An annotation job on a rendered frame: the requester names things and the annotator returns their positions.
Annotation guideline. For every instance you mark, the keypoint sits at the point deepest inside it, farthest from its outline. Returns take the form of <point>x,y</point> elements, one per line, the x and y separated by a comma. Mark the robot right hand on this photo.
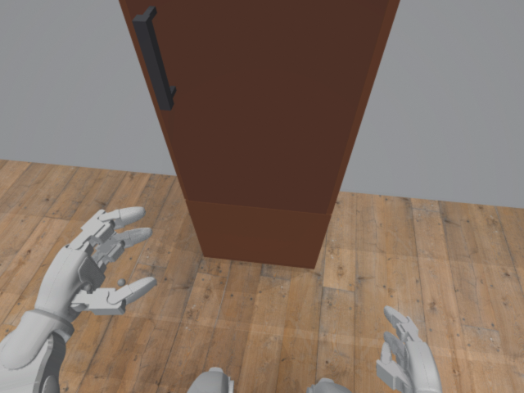
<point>416,368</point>

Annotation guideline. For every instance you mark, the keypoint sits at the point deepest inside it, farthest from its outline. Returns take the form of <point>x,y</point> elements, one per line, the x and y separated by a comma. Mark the left robot forearm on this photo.
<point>32,354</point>

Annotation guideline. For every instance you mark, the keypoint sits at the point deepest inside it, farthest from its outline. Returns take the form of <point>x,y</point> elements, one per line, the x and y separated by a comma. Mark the cupboard door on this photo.
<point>267,91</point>

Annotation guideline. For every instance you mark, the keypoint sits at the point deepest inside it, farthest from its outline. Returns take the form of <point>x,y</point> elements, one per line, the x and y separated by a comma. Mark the handle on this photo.
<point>151,53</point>

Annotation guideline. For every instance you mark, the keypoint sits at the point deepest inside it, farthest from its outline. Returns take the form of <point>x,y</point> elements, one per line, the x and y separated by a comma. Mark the left robot thigh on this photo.
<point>212,382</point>

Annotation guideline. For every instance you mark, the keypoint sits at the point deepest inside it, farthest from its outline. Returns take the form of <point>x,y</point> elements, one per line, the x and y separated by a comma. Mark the robot left hand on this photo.
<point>62,288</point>

